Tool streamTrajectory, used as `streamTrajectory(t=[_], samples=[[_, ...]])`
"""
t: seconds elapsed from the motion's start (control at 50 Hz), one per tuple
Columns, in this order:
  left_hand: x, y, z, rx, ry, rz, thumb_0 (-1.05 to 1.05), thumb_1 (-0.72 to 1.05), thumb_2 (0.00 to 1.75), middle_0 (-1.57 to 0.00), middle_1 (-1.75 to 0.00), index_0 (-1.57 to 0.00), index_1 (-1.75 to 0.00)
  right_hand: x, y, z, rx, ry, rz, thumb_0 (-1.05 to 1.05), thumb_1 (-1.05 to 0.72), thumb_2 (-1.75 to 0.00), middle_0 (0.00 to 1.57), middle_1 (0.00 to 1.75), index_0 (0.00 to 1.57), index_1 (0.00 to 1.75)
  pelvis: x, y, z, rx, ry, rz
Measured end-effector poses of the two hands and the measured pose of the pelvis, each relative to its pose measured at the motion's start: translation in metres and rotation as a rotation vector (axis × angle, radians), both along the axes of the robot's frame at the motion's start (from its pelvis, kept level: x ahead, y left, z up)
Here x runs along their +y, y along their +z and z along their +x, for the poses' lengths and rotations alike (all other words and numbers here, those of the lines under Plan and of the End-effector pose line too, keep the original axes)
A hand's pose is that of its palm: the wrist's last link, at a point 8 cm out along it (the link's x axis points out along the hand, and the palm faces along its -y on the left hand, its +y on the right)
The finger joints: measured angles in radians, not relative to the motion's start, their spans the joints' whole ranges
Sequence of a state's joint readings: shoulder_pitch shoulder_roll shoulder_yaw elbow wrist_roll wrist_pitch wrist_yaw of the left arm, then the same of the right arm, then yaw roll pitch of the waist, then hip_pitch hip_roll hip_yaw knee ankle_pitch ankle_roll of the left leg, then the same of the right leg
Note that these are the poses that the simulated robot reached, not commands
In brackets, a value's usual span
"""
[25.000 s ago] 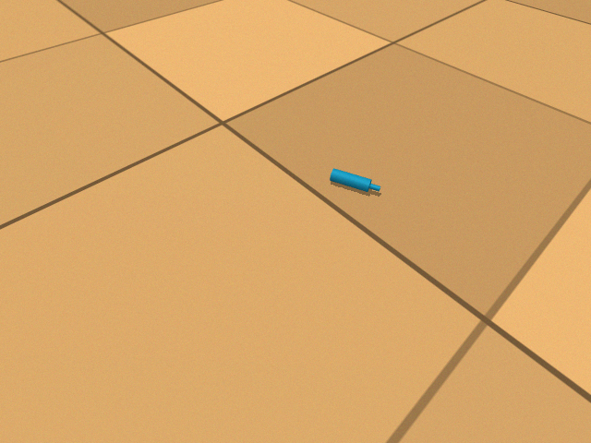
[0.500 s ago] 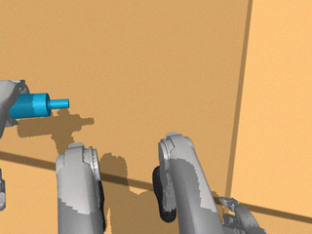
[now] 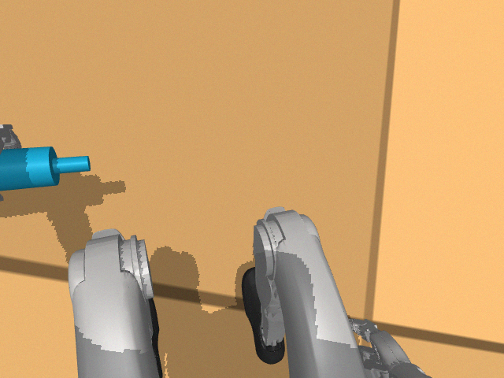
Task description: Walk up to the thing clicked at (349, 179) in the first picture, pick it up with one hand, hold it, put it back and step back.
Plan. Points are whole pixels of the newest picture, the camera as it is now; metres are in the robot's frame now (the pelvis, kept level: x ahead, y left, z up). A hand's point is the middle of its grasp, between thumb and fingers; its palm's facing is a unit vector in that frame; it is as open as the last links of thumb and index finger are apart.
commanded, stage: lower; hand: left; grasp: from above
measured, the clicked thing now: (1, 170) +0.43 +0.34 -0.19
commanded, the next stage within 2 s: rest in 0.28 s
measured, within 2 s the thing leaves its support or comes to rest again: rests again in 1.88 s
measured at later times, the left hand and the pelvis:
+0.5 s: hand (2, 181) +0.42 +0.35 -0.23, palm faces -0.47 -0.08 -0.88, open 9.4 cm; pelvis +0.00 +0.00 -0.03, yaw -2 degrees
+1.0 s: hand (14, 185) +0.42 +0.34 -0.26, palm faces -0.47 -0.11 -0.87, open 9.4 cm; pelvis +0.01 +0.00 -0.04, yaw -4 degrees
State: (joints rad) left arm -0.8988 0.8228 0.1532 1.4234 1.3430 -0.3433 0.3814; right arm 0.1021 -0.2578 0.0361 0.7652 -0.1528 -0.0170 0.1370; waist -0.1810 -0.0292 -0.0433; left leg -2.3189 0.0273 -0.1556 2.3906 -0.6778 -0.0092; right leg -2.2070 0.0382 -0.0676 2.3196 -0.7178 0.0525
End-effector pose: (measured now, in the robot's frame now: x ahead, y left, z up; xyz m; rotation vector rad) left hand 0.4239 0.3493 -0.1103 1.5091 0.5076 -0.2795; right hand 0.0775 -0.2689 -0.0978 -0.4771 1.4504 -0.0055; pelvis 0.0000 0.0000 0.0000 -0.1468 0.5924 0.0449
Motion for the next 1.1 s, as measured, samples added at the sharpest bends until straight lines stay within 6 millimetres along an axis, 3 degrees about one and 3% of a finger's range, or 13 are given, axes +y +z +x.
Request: streamTrajectory(t=[0.3,0.66,1.1], samples=[[-0.001,-0.041,0.0,-0.007,-0.01,-0.052,0.01,0.06,0.49,-0.66,-0.72,-0.72,-0.62,-0.005,-0.012,0.006,0.02,0.055,-0.041,0.0,-0.91,-0.9,0.2,0.3,0.2,0.3,0.0,-0.023,0.002,-0.035,-0.017,-0.016],[-0.002,-0.075,0.003,0.011,0.017,-0.036,0.01,0.08,0.48,-0.67,-0.66,-0.73,-0.56,-0.002,-0.022,0.002,0.048,0.094,-0.032,0.0,-0.9,-0.89,0.2,0.3,0.2,0.3,0.0,-0.036,0.006,-0.048,-0.034,-0.027],[-0.002,-0.099,-0.001,0.001,0.023,-0.049,0.01,0.09,0.45,-0.68,-0.64,-0.74,-0.54,-0.007,-0.016,0.008,0.048,0.194,-0.064,0.0,-0.9,-0.9,0.2,0.3,0.2,0.3,0.001,-0.046,0.006,-0.095,-0.051,-0.046]])
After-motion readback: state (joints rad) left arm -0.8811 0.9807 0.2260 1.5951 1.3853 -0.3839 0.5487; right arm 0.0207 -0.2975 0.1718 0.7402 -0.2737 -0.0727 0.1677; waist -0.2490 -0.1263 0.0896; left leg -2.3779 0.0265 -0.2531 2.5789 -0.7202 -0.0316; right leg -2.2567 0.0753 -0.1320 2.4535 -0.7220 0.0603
